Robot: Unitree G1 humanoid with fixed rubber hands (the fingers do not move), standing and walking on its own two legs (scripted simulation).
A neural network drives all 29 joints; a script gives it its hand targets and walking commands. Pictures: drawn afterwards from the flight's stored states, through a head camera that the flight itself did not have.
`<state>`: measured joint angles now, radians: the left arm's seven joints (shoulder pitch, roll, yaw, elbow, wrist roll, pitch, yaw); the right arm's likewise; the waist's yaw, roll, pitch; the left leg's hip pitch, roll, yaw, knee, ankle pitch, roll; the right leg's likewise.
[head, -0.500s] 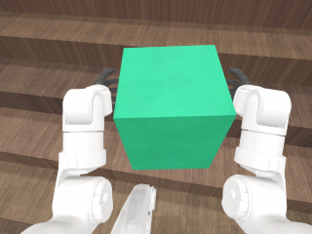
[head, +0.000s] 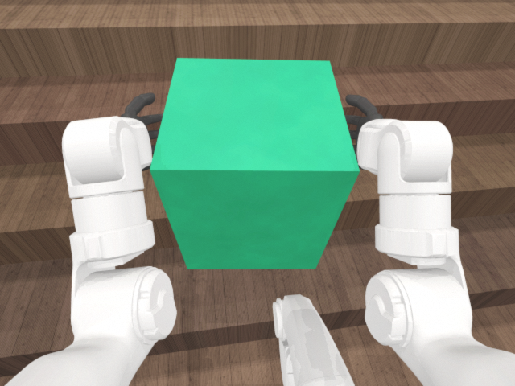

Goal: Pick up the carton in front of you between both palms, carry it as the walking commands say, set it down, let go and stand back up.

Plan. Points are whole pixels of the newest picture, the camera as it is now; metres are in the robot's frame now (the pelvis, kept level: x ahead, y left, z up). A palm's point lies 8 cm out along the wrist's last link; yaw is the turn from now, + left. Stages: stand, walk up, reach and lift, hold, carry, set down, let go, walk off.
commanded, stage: carry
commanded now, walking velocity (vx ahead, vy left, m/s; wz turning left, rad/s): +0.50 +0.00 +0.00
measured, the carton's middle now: (252, 173) +0.41 -0.04 +0.14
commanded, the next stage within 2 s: none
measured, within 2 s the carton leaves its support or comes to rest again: neither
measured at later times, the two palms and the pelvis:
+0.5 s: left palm out of the picture +0.68 +0.13 +0.38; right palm out of the picture +0.72 -0.16 +0.37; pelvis +0.31 -0.04 +0.17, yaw +0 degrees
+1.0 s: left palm out of the picture +1.04 +0.09 +0.54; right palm out of the picture +1.01 -0.21 +0.55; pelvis +0.63 -0.05 +0.34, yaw -1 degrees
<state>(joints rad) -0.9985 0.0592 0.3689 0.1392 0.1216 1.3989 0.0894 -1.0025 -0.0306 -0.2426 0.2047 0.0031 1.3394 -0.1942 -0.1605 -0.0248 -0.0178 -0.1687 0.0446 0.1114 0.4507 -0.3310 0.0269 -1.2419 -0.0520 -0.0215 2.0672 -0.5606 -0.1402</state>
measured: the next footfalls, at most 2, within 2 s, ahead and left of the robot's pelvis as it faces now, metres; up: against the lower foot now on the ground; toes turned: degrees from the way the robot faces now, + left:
right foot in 0.08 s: +0.26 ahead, -0.15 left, +0.16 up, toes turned -7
left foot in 0.56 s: +0.55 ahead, +0.09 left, +0.33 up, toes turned +7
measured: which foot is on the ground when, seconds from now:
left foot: down 0.00-0.14, up 0.16-0.54, down 0.56-1.00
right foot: up 0.00-0.06, down 0.08-0.60, up 0.62-0.98, down 1.00-1.00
